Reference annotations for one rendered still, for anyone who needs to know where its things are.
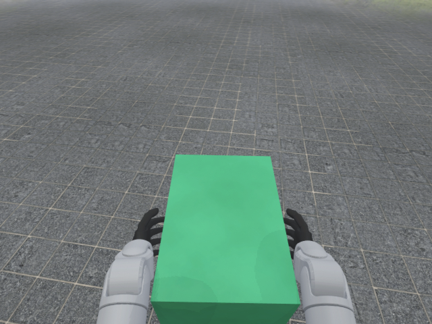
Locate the robot left forearm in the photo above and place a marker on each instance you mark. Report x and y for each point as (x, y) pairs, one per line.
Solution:
(126, 289)

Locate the left robot hand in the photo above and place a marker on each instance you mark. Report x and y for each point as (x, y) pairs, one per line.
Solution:
(144, 231)

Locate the right robot hand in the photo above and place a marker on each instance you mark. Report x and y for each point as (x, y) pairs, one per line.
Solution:
(301, 232)

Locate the carton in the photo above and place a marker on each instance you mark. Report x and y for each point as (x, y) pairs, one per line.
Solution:
(224, 256)

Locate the robot right forearm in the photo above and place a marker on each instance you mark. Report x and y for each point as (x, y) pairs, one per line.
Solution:
(324, 288)

